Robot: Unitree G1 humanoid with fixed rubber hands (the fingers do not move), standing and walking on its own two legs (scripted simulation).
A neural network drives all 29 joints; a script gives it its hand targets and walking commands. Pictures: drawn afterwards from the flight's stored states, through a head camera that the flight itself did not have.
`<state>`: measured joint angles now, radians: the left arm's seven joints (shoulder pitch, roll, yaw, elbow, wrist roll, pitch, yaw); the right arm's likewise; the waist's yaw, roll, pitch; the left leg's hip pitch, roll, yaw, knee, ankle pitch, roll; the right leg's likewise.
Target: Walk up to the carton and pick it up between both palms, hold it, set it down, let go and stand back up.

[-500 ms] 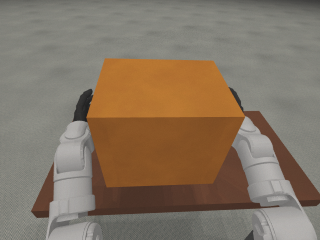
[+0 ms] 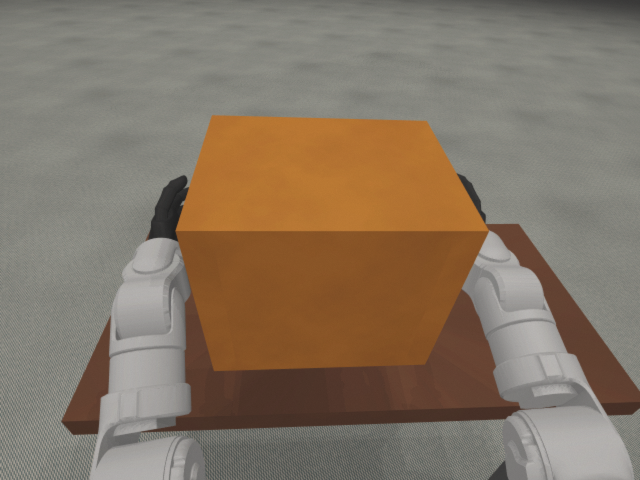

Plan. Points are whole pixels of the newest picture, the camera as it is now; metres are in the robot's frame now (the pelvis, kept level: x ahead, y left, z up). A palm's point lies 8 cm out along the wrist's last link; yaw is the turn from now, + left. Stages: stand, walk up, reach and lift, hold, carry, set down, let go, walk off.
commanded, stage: hold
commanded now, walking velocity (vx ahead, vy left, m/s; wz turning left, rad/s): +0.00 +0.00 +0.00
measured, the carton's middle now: (322, 244) +0.38 +0.00 +0.16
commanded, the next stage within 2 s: none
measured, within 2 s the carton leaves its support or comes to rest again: neither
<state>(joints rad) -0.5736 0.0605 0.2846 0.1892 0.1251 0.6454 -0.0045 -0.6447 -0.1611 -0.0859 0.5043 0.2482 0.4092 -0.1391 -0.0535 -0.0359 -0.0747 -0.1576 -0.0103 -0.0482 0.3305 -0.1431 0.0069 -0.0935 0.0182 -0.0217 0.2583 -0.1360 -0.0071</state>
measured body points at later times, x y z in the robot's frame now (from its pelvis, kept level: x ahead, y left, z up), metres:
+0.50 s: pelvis +0.00 +0.00 +0.00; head -0.03 +0.02 +0.45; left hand +0.38 +0.18 +0.18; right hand +0.38 -0.18 +0.18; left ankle +0.02 +0.11 -0.75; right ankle +0.00 -0.12 -0.75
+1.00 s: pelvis +0.00 +0.00 +0.00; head -0.05 +0.02 +0.45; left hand +0.37 +0.18 +0.18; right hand +0.37 -0.19 +0.18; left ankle +0.02 +0.11 -0.75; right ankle +0.00 -0.11 -0.75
